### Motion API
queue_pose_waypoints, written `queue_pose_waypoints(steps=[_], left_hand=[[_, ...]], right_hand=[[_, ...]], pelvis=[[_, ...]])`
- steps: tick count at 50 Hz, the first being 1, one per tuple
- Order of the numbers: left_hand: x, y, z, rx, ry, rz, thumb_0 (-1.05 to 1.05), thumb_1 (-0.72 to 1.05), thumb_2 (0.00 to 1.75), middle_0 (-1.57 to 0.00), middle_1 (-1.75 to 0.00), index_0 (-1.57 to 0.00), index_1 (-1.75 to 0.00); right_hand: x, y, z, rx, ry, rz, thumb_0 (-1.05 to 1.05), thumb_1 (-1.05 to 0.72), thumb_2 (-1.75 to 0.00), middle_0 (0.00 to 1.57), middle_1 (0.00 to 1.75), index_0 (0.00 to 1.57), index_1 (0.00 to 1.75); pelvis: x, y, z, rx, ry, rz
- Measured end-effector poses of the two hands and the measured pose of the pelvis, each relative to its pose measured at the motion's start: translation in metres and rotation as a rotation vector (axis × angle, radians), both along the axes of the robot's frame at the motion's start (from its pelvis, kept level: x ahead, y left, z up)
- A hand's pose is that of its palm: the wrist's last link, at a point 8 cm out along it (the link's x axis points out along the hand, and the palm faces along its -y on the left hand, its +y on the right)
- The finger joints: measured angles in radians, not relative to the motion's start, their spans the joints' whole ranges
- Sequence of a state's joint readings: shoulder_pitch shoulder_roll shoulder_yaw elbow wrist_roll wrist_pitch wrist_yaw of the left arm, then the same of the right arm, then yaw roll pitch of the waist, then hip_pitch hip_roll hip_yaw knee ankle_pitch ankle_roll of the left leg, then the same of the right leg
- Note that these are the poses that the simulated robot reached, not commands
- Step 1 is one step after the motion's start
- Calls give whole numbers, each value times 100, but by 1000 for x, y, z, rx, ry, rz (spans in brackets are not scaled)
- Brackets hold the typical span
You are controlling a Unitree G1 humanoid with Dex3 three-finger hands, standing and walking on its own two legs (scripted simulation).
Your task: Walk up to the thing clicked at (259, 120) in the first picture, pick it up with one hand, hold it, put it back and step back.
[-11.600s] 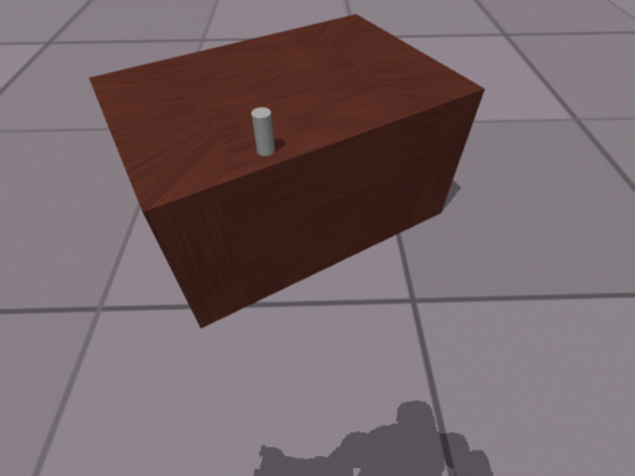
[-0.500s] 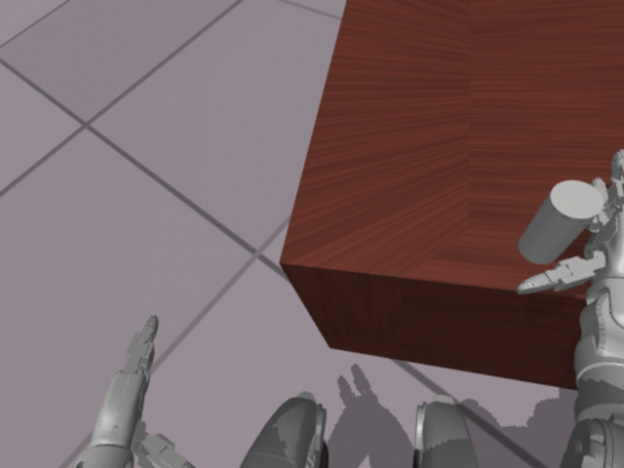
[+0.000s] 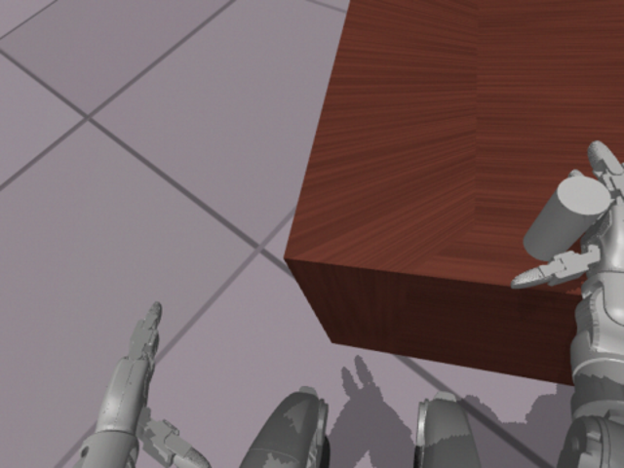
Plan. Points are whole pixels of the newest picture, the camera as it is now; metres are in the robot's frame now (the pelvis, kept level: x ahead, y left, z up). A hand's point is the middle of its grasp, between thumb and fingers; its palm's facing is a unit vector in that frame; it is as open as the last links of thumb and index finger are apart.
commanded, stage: close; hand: right
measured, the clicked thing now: (561, 222) +0.43 -0.22 +0.00
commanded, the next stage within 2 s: settle in 0.54 s
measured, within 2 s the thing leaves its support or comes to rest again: leaves its support in 0.68 s
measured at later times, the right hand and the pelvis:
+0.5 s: hand (561, 211) +0.45 -0.22 +0.01, palm faces +0.18 +0.98 +0.02, open 9.2 cm; pelvis +0.00 +0.00 +0.00, yaw +0 degrees
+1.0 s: hand (579, 186) +0.45 -0.23 +0.05, palm faces +0.17 +0.99 +0.01, open 7.4 cm; pelvis +0.01 +0.00 +0.02, yaw +0 degrees
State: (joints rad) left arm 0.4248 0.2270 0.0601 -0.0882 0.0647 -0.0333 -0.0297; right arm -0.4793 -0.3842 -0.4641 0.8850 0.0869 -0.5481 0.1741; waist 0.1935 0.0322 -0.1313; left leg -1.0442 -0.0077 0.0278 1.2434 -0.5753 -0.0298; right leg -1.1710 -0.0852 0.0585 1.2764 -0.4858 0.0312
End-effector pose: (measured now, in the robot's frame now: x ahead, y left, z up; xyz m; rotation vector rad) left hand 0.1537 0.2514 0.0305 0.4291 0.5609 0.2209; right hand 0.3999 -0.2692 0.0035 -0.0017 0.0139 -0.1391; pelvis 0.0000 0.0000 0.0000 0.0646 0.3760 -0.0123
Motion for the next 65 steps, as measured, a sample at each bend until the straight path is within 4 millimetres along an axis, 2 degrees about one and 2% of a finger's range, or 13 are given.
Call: queue_pose_waypoints(steps=[8, 13, 18, 23, 29, 35, 42, 47, 57, 65], left_hand=[[-19, 13, -1, 24, 48, 59, -1, -56, 7, -5, -5, -4, -5], [-11, 10, 4, 26, 19, 48, -1, -56, 7, -4, -5, -4, -5], [-6, 3, 12, 18, -8, 16, -1, -55, 7, -4, -5, -4, -5], [-11, 4, 4, 16, 30, 24, -1, -54, 6, -5, -5, -5, -5], [-8, 7, 2, 37, 34, 32, -1, -54, 5, -5, -5, -5, -5], [-9, 0, 5, 9, 28, 23, -1, -53, 5, -5, -5, -5, -5], [-6, 9, 7, 11, 37, 46, -1, -54, 6, -6, -5, -6, -6], [1, 5, 13, -7, 18, 32, -1, -54, 6, -6, -5, -6, -6], [-3, 6, 0, -55, 71, 52, -1, -53, 5, -6, -6, -6, -5], [3, 11, 11, -52, 47, 55, -1, -53, 5, -6, -5, -6, -5]], right_hand=[[19, -2, 15, 17, 14, -3, -2, 49, -11, 53, 29, 51, 30], [23, 1, 13, 23, 31, -2, -2, 44, -16, 65, 38, 64, 39], [19, 0, 7, 35, 50, -12, -1, 34, -28, 76, 50, 75, 51], [14, -3, 4, 33, 30, -34, -1, 20, -43, 88, 65, 87, 66], [22, -5, 5, 7, 14, -33, -1, 2, -61, 102, 82, 98, 81], [22, -8, 13, 16, 31, -30, 1, 1, -81, 97, 92, 93, 92], [23, -10, 31, 11, 8, -37, 2, 5, -103, 92, 108, 89, 108], [25, -9, 42, 9, 20, -27, 2, 5, -106, 90, 114, 86, 113], [27, -7, 58, 8, 14, -37, 2, 6, -109, 88, 118, 85, 117], [26, -1, 67, 26, 27, -33, 2, 6, -109, 87, 119, 84, 118]], pelvis=[[1, -5, 3, 4, 4, 7], [-1, -6, 4, 1, 1, 14], [1, -5, 6, 0, 4, 11], [2, -4, 3, 4, 8, 6], [0, -4, 1, 8, 14, 9], [4, -5, 5, 8, 9, 4], [6, -6, 11, 5, -9, 4], [9, -5, 18, -1, -20, 3], [12, -4, 25, -10, -32, 4], [15, -2, 32, -17, -51, 4]])
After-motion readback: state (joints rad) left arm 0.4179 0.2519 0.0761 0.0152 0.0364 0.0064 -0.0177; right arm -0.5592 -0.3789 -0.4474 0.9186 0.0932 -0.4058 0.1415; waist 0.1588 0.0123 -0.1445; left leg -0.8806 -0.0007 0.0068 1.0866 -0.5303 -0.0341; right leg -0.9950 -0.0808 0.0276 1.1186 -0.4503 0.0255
